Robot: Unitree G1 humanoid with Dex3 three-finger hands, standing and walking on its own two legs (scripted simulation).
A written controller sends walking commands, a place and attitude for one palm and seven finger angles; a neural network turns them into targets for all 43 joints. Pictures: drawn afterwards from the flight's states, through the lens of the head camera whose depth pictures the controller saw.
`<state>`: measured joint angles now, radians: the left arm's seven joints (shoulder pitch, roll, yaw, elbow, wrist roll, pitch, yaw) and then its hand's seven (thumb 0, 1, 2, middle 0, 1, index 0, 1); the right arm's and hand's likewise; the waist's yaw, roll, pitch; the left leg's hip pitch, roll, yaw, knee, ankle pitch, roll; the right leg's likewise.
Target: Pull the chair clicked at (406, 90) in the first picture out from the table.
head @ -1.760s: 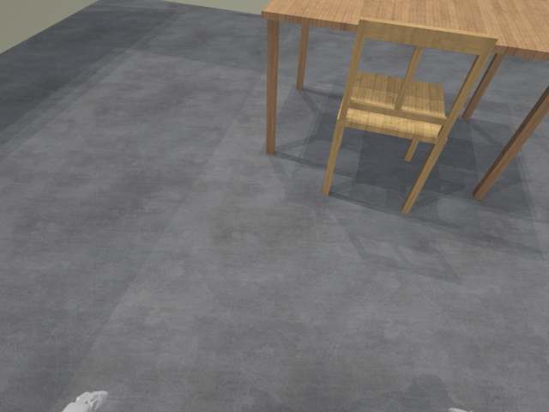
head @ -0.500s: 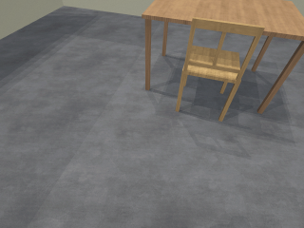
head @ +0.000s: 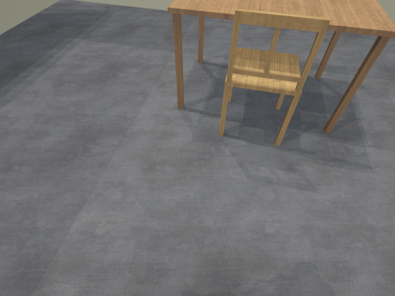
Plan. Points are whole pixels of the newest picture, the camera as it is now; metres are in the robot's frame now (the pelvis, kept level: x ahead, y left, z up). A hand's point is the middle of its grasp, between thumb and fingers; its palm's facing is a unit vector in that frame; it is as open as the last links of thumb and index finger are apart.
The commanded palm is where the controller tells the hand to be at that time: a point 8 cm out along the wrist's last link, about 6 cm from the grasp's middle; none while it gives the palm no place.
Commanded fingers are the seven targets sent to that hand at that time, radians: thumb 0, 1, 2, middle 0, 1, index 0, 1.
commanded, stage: walk to a spot facing it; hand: left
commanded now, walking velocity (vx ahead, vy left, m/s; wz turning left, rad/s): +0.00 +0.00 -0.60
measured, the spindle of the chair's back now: (271, 51) +1.24 -0.28 -0.12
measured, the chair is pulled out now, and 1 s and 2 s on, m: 0.00 0.00 0.00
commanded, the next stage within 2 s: turn to face it in 1.88 s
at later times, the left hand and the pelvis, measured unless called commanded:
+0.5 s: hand out of the picture +0.05 +0.20 -0.16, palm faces -0.12 -0.97 -0.20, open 7.4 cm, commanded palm none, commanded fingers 0.00 0.90 0.90 -0.20 -0.30 -0.20 -0.30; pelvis +0.02 +0.00 +0.00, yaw -13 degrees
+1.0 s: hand (205, 206) +0.39 +0.01 -0.17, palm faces -0.62 -0.77 -0.16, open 7.4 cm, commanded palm none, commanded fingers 0.00 0.90 0.90 -0.20 -0.30 -0.20 -0.30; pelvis +0.16 -0.05 -0.02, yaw -33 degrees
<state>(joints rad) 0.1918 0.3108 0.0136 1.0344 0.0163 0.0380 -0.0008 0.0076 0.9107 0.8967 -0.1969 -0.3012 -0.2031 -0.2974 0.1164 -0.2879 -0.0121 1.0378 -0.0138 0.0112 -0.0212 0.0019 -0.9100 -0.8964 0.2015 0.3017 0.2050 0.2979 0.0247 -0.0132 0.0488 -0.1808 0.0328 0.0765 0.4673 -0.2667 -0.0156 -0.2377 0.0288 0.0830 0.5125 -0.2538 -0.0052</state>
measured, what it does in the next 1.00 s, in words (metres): walks ahead, turning right: left foot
